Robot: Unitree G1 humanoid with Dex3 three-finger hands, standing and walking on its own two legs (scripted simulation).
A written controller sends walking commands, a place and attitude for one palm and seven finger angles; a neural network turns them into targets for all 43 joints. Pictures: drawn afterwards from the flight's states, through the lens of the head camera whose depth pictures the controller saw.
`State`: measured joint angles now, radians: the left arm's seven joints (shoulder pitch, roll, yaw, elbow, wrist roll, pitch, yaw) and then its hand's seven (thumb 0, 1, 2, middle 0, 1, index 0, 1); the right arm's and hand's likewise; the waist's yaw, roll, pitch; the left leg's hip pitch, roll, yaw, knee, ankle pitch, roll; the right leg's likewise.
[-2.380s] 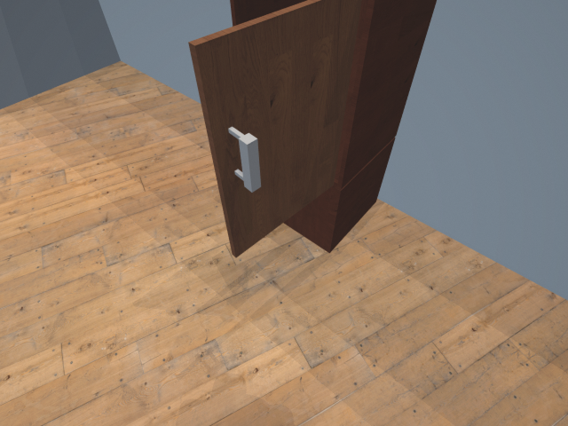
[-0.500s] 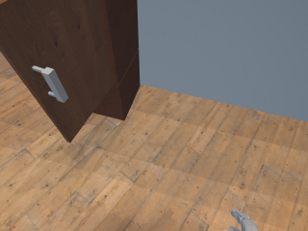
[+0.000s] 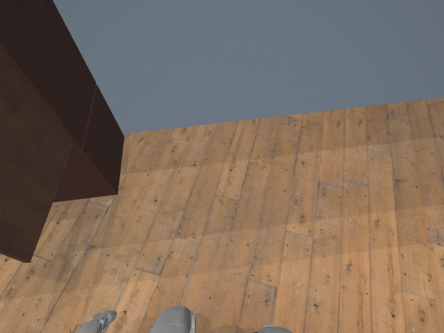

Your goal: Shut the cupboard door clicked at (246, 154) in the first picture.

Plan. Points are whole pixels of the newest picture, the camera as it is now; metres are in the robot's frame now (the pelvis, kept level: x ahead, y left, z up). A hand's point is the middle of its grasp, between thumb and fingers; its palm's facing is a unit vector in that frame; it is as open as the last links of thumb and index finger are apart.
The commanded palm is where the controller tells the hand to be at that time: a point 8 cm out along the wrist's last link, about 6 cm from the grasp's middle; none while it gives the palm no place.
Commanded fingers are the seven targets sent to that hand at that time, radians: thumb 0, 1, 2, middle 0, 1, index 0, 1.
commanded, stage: walk around to get in front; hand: left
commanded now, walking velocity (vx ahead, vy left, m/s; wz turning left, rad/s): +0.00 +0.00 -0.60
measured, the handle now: out of the picture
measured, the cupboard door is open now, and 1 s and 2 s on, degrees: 84 84 84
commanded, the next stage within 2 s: none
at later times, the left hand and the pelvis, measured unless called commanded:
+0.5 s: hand (134, 319) +0.15 +0.20 -0.16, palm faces -0.25 -0.94 -0.22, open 7.4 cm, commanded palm none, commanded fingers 0.00 0.90 0.90 -0.20 -0.30 -0.20 -0.30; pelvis +0.01 +0.01 +0.01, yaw -17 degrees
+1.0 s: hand (187, 287) +0.22 +0.10 -0.18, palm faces -0.53 -0.83 -0.20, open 7.4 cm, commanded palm none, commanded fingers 0.00 0.90 0.90 -0.20 -0.30 -0.20 -0.30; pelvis +0.04 -0.02 -0.01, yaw -35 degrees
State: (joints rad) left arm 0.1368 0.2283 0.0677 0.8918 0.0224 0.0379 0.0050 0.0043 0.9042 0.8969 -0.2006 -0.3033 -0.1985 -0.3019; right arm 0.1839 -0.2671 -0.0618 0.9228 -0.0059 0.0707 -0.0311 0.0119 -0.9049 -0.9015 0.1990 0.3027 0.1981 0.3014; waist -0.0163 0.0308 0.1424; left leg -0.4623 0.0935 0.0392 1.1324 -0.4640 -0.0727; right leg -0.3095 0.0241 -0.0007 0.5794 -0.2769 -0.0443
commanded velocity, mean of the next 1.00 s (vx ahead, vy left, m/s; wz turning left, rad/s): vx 0.00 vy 0.00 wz -0.60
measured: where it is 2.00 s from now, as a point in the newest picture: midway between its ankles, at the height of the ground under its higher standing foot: outside the picture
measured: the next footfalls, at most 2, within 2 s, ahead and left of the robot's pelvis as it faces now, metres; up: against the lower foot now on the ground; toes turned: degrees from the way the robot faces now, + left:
left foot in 0.26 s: +0.06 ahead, +0.14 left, +0.00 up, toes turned -7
right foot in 0.62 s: -0.01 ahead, -0.13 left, +0.00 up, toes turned -27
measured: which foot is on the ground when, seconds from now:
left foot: up 0.00-0.24, down 0.26-0.62, up 0.64-0.96, down 0.98-1.00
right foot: down 0.00-0.26, up 0.28-0.60, down 0.62-0.98, up 1.00-1.00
